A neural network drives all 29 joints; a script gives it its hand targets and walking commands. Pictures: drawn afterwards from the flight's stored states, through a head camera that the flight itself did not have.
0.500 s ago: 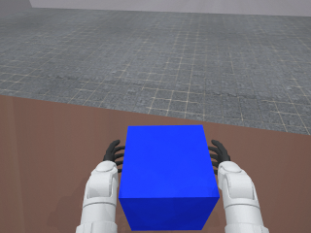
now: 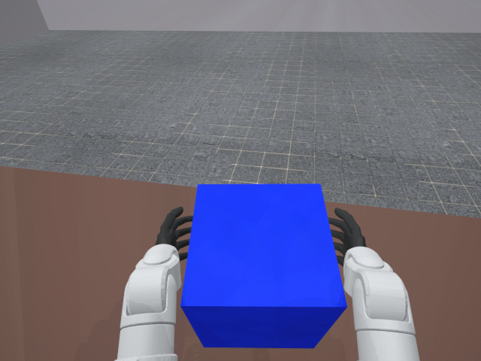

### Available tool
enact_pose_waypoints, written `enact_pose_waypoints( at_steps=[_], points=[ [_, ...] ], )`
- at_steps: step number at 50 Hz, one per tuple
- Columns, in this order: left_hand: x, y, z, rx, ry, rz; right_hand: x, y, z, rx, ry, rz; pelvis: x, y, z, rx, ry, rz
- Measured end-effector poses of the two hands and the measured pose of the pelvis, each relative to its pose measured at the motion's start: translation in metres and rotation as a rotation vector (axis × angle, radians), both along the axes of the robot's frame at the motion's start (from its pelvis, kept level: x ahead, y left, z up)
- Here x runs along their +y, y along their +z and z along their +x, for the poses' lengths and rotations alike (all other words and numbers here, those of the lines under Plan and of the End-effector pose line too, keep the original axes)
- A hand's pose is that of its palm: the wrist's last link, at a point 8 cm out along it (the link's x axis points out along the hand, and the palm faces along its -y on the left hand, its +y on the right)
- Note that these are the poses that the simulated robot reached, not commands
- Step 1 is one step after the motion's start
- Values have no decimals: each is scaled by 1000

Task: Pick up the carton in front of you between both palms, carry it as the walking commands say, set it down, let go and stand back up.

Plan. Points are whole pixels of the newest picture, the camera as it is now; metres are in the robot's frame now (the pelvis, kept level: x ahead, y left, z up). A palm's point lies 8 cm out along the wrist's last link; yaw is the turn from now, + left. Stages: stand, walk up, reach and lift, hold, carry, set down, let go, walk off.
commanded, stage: carry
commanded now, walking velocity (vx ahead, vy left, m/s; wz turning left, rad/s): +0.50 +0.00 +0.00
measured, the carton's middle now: (258, 270) +0.30 +0.00 +0.02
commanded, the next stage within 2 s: none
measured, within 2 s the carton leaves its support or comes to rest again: neither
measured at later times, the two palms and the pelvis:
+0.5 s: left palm (199, 176) +0.49 +0.12 +0.09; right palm (343, 181) +0.46 -0.18 +0.09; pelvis +0.25 -0.02 +0.00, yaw -1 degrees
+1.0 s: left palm (214, 111) +0.80 +0.12 +0.09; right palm (315, 109) +0.79 -0.18 +0.09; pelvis +0.58 -0.03 +0.00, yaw +0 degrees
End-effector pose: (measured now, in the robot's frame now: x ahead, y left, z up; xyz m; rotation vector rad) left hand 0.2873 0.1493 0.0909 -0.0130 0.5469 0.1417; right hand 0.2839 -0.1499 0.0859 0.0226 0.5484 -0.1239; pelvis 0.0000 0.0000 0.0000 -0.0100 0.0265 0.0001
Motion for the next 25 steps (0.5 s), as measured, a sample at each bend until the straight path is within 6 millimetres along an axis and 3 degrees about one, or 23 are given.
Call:
enact_pose_waypoints(
  at_steps=[4,8,11,15,20,25],
  points=[
    [-3,11,22,0,8,-14,-3,14,23,0,-8,13,-4,5,28,42,25,24],
    [8,16,43,1,36,-34,7,23,52,1,-2,22,2,6,62,63,20,41],
    [16,11,62,-1,54,-53,15,20,72,1,-4,21,9,-2,92,65,-10,46],
    [11,5,88,88,37,-56,9,7,86,91,-53,45,11,4,132,81,-31,22],
    [-8,4,137,122,0,-66,-10,5,118,124,-129,68,3,11,186,80,-28,1],
    [-26,-2,199,84,33,-52,-31,1,180,86,-142,82,-17,0,252,56,-22,4]
  ],
)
